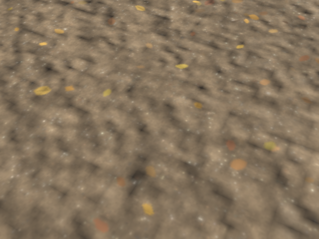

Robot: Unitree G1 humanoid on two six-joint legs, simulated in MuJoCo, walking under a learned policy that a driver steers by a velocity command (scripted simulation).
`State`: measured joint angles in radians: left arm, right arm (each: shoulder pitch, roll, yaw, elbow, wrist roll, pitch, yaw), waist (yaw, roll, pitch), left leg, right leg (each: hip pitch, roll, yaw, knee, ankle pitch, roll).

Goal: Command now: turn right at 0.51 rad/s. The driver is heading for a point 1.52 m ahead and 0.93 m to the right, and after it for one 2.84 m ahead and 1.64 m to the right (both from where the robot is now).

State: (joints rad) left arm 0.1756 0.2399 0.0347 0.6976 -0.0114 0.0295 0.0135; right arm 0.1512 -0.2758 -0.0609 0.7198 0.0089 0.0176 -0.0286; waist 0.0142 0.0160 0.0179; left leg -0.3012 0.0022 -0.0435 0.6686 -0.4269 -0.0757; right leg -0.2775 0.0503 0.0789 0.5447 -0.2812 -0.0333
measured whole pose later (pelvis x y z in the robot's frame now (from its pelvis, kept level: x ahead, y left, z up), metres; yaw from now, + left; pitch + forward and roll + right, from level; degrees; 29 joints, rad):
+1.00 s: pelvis +0.01 -0.04 +0.00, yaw -48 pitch +2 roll +1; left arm 0.11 0.32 0.07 0.56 0.00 0.05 0.03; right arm 0.12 -0.30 -0.08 0.71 -0.01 -0.03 0.01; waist -0.01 -0.01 0.03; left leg -0.33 -0.05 -0.09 0.53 -0.21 -0.02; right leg -0.33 0.18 0.30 0.60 -0.27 -0.03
